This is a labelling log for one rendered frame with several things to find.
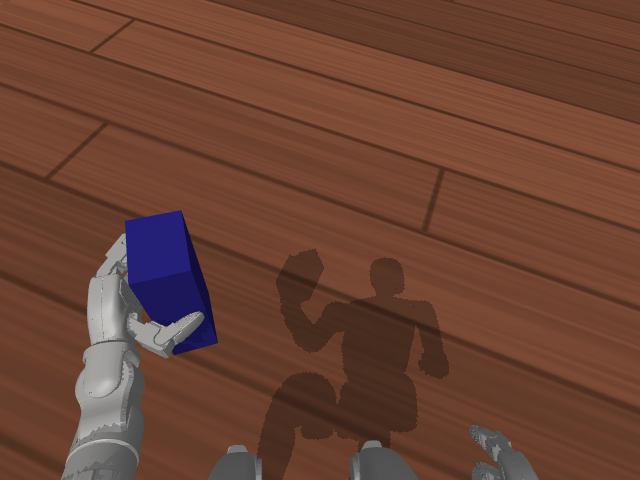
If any right robot hand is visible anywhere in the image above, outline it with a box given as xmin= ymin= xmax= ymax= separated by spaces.
xmin=469 ymin=425 xmax=539 ymax=480

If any carton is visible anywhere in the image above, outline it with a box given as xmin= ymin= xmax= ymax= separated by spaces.
xmin=125 ymin=210 xmax=218 ymax=355

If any left robot hand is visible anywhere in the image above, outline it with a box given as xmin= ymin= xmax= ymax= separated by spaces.
xmin=87 ymin=233 xmax=205 ymax=358

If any left robot arm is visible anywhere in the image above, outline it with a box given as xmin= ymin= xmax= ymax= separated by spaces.
xmin=61 ymin=340 xmax=145 ymax=480

